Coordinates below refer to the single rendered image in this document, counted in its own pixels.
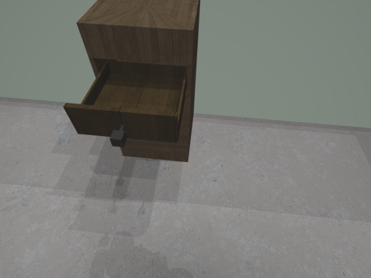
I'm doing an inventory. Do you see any cabinet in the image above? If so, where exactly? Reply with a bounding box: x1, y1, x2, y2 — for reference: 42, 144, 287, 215
77, 0, 200, 162

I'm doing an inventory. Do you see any handle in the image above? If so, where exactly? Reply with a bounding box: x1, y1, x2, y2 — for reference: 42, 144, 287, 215
110, 125, 127, 147

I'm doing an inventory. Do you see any drawer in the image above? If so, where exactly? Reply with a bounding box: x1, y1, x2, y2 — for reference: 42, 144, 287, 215
63, 60, 187, 143

